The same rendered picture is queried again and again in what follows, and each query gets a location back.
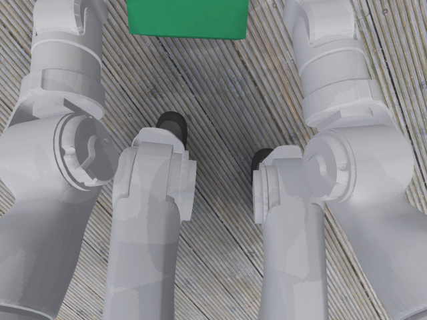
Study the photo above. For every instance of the robot left forearm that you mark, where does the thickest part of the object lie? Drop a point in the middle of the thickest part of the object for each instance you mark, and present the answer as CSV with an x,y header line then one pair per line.
x,y
66,61

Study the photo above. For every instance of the carton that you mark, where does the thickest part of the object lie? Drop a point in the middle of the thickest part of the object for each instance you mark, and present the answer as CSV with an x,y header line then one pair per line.
x,y
196,19

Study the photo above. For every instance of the left robot thigh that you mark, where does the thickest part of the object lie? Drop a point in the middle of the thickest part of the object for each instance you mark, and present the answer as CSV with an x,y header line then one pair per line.
x,y
145,230

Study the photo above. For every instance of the robot right upper arm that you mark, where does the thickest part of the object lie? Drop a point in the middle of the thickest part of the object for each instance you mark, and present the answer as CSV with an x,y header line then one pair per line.
x,y
362,173

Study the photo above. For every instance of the robot left upper arm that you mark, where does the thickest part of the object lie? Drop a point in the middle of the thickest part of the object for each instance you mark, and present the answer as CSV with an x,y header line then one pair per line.
x,y
56,168

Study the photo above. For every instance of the robot right forearm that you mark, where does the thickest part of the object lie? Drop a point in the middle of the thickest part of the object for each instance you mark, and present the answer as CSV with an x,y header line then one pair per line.
x,y
331,64

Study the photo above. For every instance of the robot right shin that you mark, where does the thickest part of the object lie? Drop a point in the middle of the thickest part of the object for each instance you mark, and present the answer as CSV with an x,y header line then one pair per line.
x,y
290,151

